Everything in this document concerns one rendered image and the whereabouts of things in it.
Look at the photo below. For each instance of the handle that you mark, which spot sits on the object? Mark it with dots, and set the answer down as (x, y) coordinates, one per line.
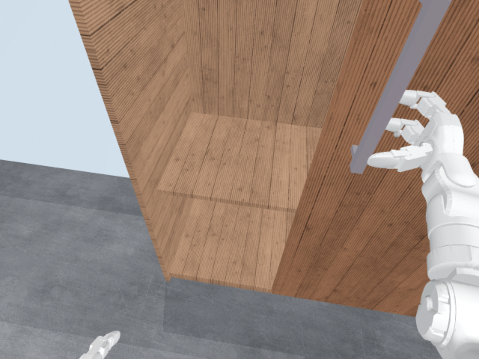
(423, 30)

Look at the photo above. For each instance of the robot right forearm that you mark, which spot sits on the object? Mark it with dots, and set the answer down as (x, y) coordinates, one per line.
(451, 190)

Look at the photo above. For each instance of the wardrobe door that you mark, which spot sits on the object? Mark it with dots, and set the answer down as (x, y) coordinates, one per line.
(361, 240)

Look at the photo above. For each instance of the left robot hand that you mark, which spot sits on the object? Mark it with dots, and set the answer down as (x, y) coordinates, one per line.
(101, 346)

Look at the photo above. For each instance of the right robot upper arm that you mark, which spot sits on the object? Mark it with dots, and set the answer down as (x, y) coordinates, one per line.
(448, 317)

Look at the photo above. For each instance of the right robot hand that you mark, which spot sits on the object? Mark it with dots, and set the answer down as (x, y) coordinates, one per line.
(442, 134)

